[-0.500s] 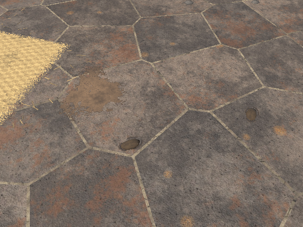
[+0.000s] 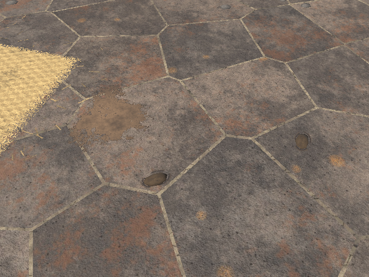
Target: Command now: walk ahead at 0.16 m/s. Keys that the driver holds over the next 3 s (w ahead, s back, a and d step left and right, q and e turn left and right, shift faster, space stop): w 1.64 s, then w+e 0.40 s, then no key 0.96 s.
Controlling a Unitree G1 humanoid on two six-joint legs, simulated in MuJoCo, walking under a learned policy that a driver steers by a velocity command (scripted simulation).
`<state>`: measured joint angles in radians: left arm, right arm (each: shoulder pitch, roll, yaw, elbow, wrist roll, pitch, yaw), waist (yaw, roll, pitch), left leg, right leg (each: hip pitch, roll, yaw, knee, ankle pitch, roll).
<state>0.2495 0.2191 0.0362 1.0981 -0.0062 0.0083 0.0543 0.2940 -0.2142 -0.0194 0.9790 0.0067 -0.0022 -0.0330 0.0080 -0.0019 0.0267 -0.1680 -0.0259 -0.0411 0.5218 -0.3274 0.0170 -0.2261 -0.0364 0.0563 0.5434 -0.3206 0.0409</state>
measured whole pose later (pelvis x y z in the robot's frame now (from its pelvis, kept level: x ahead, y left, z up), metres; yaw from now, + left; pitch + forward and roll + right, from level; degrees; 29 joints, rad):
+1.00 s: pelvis +0.44 +0.01 +0.01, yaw +0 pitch +1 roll +2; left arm 0.09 0.26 0.05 0.86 -0.01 -0.09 0.01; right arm 0.36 -0.24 -0.04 1.01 0.01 -0.09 0.01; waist -0.07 -0.04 0.01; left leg -0.02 -0.08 0.05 0.19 -0.19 0.06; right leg -0.68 -0.14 0.04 0.70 0.04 0.00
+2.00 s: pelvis +1.00 +0.01 +0.01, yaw -8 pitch +0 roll +2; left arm 0.22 0.28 0.09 0.89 -0.03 -0.04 0.01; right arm 0.27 -0.24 -0.07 0.98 -0.02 -0.11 0.01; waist -0.04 -0.05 0.02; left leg -0.11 -0.03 0.18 0.28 -0.18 0.05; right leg -0.65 -0.12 0.08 1.04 -0.17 -0.03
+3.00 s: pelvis +1.24 -0.06 +0.00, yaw -15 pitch -1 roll +0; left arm 0.14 0.23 0.05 1.01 0.00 0.00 0.02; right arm 0.18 -0.21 -0.04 1.08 0.00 -0.02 -0.03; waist -0.01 0.00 0.04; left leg -0.18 0.03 0.01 0.50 -0.30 -0.02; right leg -0.25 0.01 -0.03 0.49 -0.22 -0.02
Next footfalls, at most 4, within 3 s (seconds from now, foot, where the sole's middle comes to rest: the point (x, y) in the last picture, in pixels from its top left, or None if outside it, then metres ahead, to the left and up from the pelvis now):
0.64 left None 0.43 0.10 -0.77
1.16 right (230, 225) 0.73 -0.14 -0.77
1.72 left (172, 163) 1.04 0.10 -0.77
2.24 right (228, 127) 1.28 -0.18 -0.77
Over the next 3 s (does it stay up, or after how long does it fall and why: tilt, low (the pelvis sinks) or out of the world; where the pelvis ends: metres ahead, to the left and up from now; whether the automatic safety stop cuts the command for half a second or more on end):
stays up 1.24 -0.06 0.00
